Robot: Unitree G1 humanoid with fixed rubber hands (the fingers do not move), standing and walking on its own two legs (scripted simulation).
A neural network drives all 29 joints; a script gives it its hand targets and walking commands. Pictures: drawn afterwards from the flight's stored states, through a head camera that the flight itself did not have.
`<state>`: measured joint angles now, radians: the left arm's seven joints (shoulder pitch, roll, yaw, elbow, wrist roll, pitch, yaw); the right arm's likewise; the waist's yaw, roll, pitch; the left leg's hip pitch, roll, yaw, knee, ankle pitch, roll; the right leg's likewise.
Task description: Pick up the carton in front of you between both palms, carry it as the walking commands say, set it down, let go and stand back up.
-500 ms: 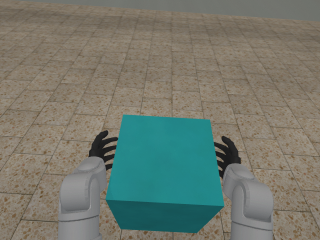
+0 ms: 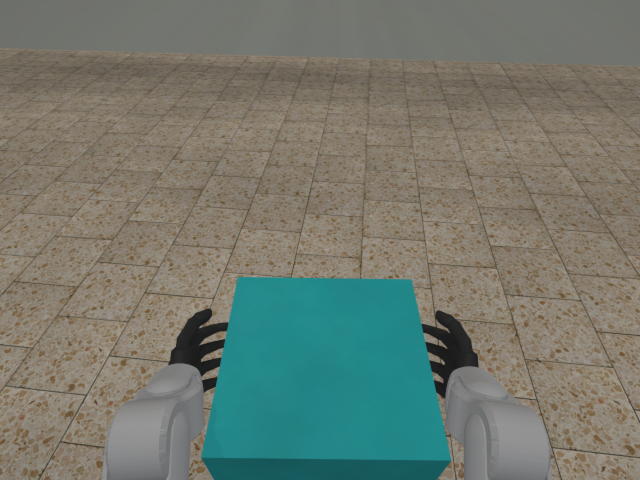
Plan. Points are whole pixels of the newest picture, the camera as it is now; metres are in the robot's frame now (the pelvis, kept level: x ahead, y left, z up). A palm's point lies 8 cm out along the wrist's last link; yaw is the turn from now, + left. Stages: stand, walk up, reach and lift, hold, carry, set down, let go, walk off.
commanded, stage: carry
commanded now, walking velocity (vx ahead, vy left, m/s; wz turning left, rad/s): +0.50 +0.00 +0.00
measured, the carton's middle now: (322, 404) +0.24 +0.00 +0.00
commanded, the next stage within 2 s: none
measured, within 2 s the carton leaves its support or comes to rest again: neither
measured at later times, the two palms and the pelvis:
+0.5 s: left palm (215, 241) +0.48 +0.18 +0.06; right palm (404, 248) +0.46 -0.12 +0.07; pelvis +0.22 +0.05 -0.01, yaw -4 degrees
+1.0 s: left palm (238, 208) +0.53 +0.15 +0.08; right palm (420, 216) +0.52 -0.15 +0.08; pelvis +0.29 +0.01 -0.01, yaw -3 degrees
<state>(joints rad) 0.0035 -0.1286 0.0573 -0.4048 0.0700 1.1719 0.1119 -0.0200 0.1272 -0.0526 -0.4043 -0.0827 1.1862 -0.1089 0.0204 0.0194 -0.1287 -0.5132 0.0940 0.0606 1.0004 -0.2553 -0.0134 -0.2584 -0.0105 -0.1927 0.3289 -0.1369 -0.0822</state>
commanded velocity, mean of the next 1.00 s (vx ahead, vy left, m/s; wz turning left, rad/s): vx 0.02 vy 0.00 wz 0.00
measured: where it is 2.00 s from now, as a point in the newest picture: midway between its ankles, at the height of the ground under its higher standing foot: outside the picture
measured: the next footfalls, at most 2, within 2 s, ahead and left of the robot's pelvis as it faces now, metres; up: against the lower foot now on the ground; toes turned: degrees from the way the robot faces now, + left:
left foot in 0.30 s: +0.36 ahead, +0.13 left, +0.00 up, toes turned -12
right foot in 0.56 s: +0.25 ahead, -0.10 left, +0.00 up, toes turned -5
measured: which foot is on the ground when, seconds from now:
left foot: up 0.00-0.28, down 0.30-1.00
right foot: down 0.00-0.32, up 0.34-0.54, down 0.56-1.00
